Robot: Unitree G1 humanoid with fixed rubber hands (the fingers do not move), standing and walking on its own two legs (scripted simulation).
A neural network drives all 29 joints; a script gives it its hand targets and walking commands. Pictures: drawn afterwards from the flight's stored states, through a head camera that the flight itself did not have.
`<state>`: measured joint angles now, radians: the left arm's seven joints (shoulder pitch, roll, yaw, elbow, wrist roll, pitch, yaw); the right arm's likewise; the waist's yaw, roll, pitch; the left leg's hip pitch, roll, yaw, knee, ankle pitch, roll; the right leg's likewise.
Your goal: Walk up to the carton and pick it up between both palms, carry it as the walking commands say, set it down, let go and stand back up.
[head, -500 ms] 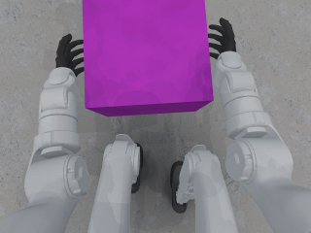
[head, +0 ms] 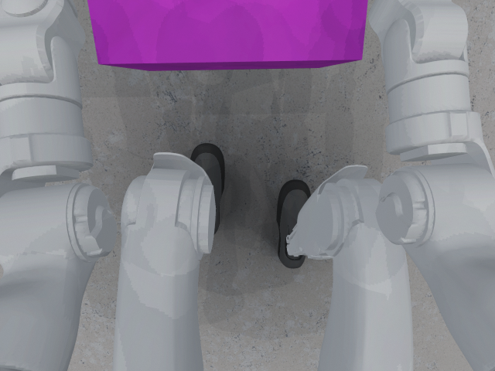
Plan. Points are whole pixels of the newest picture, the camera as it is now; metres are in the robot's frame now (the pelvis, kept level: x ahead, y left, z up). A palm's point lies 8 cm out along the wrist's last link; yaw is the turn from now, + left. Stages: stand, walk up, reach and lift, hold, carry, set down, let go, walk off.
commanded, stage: set down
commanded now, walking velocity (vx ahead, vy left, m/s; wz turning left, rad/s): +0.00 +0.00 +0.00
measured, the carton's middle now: out of the picture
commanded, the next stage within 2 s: none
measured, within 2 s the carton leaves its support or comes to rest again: rests again in 0.68 s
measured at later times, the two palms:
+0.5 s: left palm out of the picture +0.54 +0.27 -0.22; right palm out of the picture +0.58 -0.10 -0.20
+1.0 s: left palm out of the picture +0.54 +0.27 -0.22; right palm out of the picture +0.59 -0.10 -0.22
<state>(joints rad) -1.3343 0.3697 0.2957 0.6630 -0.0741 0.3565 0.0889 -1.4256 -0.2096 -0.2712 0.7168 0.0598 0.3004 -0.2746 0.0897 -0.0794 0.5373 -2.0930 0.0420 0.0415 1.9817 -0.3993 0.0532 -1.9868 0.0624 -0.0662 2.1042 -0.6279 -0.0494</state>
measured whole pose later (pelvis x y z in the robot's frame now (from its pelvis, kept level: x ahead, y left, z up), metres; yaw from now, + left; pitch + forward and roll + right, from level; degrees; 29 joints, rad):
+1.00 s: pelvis +0.01 +0.00 -0.07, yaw -1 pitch +30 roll +0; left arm -1.48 0.49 0.15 1.04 -0.21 0.22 0.01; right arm -1.53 -0.32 -0.11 1.02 0.18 0.21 -0.16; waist 0.10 -0.08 0.52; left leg -2.27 0.08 0.06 2.20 -0.44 0.08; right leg -2.16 0.08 -0.07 2.33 -0.68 -0.04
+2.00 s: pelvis +0.02 +0.00 -0.08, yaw -1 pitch +29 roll +1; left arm -1.50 0.52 0.23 1.15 -0.16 0.17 -0.10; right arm -1.56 -0.31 -0.19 1.06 0.09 0.18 -0.05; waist 0.09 -0.06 0.52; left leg -2.30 0.09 0.06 2.23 -0.45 0.08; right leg -2.20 0.09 -0.06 2.36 -0.68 -0.04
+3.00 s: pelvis +0.02 +0.01 -0.08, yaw -1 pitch +30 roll +0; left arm -1.47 0.55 0.20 1.18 -0.28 0.09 0.02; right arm -1.53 -0.44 -0.03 1.04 0.22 0.17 -0.09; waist 0.08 -0.04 0.52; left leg -2.31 0.09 0.09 2.24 -0.45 0.11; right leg -2.19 0.09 -0.04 2.37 -0.70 -0.01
